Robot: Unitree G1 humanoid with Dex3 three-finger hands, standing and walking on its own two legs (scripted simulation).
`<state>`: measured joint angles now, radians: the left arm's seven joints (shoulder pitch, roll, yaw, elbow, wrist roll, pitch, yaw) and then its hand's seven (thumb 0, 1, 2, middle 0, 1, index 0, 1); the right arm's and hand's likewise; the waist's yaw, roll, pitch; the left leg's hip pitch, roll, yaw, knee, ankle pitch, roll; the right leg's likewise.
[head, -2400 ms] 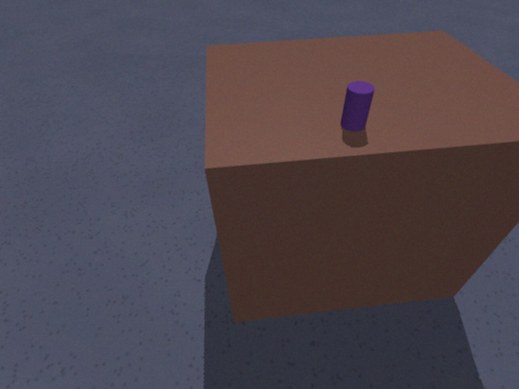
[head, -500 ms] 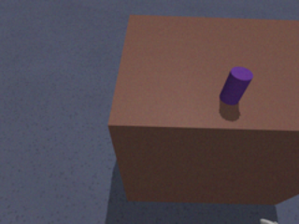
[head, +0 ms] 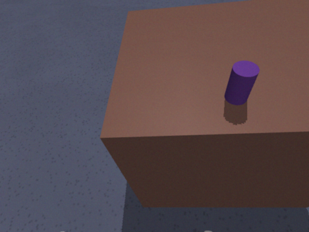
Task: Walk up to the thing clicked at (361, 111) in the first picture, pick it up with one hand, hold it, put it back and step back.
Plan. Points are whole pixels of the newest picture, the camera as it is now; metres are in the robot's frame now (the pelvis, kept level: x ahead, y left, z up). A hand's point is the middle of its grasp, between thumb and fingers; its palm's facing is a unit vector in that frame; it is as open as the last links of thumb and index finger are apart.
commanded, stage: walk up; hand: right
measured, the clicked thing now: (240, 83) +0.48 -0.18 +0.10
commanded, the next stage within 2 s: stand in 1.32 s
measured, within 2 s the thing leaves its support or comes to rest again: neither
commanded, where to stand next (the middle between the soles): +0.05 +0.02 m, yaw +0 degrees
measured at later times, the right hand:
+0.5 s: hand out of the picture +0.10 -0.23 -0.12, palm faces -0.05 +0.94 -0.34, open 7.3 cm
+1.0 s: hand out of the picture +0.06 -0.25 -0.13, palm faces -0.01 +0.94 -0.33, open 7.3 cm
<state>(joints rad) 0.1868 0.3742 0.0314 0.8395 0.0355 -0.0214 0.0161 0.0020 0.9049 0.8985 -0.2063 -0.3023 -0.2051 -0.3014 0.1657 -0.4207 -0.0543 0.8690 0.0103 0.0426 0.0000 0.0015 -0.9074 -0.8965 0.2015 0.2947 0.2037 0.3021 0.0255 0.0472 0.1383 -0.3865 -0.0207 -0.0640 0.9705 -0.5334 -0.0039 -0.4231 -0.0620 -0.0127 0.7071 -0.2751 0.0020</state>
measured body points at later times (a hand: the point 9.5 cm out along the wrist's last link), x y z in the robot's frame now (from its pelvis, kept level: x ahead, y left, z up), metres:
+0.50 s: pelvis -0.02 +0.01 +0.02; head -0.02 +0.02 +0.47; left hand +0.04 +0.32 -0.11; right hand +0.10 -0.28 -0.10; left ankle -0.03 +0.14 -0.72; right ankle +0.05 -0.13 -0.72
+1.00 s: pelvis -0.01 +0.00 +0.03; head +0.00 +0.00 +0.48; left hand +0.08 +0.30 -0.10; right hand +0.07 -0.30 -0.11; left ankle -0.03 +0.14 -0.72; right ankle +0.05 -0.13 -0.72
